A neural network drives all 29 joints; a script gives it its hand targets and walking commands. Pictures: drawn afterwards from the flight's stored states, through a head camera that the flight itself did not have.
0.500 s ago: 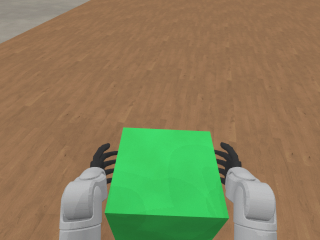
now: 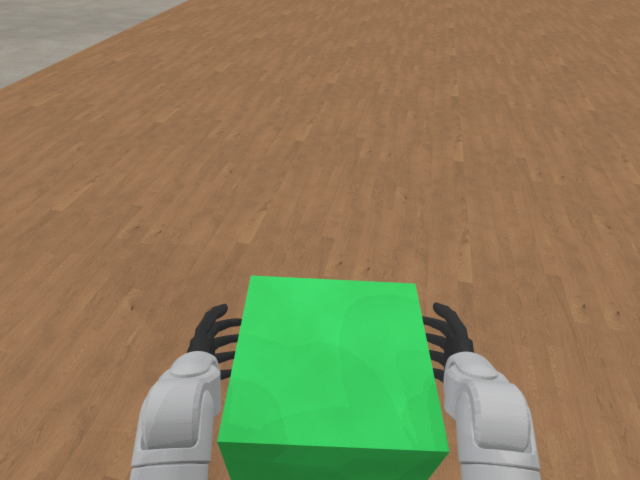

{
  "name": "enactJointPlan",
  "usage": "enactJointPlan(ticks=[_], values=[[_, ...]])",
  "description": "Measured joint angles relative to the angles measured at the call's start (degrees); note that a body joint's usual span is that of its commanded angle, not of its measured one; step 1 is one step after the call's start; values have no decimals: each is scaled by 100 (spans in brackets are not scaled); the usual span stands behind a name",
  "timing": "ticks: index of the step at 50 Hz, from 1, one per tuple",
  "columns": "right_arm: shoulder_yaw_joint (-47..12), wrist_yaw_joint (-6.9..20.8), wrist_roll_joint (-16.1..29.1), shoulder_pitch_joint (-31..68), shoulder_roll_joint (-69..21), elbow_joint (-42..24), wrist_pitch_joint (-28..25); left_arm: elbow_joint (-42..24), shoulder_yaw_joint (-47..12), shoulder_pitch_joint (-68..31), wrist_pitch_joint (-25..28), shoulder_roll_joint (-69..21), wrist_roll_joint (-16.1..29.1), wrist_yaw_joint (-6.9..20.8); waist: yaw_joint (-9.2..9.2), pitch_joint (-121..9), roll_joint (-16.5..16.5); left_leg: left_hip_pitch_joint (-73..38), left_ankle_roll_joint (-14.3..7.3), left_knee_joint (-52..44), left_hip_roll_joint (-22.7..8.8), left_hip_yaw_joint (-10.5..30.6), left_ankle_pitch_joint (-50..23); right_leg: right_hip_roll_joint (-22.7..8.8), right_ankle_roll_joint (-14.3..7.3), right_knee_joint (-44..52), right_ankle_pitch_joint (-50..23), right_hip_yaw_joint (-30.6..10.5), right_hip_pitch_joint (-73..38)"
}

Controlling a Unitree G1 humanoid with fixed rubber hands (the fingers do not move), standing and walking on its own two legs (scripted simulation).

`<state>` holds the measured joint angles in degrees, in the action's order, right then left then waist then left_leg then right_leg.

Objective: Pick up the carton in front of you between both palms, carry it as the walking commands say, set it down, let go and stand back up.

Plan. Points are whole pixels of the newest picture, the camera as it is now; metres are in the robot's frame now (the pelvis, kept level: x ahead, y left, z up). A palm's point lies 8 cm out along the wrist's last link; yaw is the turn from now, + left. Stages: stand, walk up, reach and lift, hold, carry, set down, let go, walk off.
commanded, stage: carry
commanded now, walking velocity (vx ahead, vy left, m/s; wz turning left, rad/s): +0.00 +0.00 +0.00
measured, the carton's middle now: (326, 400) +0.26 +0.00 -0.02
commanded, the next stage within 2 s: hold in 1.00 s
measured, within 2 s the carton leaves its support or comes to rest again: neither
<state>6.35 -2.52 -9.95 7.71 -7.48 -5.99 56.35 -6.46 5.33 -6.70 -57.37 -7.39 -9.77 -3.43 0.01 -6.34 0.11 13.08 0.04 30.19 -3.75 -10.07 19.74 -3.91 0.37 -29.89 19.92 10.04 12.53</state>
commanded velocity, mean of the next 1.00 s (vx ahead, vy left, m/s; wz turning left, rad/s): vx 0.00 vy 0.00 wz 0.00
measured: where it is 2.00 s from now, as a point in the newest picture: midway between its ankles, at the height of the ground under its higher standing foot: outside the picture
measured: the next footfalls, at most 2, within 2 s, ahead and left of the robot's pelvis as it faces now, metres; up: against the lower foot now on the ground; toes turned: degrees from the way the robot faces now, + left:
none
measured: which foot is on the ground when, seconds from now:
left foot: down 0.00-1.00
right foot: down 0.00-1.00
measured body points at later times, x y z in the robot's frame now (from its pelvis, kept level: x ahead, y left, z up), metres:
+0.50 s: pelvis -0.04 +0.00 +0.00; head -0.06 +0.00 +0.45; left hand +0.26 +0.15 +0.04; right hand +0.27 -0.15 +0.04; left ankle -0.05 +0.11 -0.73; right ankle -0.05 -0.11 -0.73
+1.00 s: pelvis -0.05 +0.00 +0.00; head -0.07 +0.00 +0.45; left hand +0.25 +0.16 +0.04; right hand +0.25 -0.15 +0.04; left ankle -0.05 +0.11 -0.73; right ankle -0.05 -0.11 -0.73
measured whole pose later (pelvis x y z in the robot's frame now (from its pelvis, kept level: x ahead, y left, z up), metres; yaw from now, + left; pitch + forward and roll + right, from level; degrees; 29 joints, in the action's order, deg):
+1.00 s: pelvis -0.05 +0.00 +0.00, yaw +0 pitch +2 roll +0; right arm 11.0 -0.9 -13.9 13.3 -8.3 10.2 41.5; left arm 9.9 9.9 -12.4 -42.5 -8.2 -13.7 -1.5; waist 0.1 -5.6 0.2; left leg 16.2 -1.0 28.9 -3.6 -10.1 14.5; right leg -4.2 -0.1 -28.7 14.7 10.2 15.6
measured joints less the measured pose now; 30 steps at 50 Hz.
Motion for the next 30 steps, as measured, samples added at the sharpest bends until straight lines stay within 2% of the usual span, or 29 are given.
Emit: enactJointPlan(ticks=[7,12,16,20,25,30], values=[[131,110,-236,157,-18,789,-699,809,133,-180,691,-18,-224,130,1,2,-2,8,-26,-99,7,-6,-175,1,-16,99,-176,7,7],[412,189,-451,489,-70,1589,-1275,1622,404,-517,1272,-66,-443,225,4,21,0,45,-45,-160,12,-8,-300,4,-31,162,-302,10,43],[618,210,-543,706,-116,1972,-1658,1998,601,-727,1652,-108,-541,253,6,75,4,107,-61,-184,15,-5,-383,1,-41,184,-385,14,104],[644,205,-515,748,-127,1937,-1792,1956,632,-761,1788,-116,-516,246,5,118,3,176,-72,-187,21,-1,-438,-8,-46,178,-433,18,174],[500,158,-395,620,-98,1630,-1633,1644,507,-627,1636,-88,-394,197,-3,106,-1,234,-79,-166,26,3,-458,-21,-45,146,-446,21,234],[452,155,-392,548,-83,1602,-1507,1619,452,-556,1511,-74,-387,191,-9,69,-1,252,-83,-140,25,2,-458,-27,-42,118,-445,19,253]])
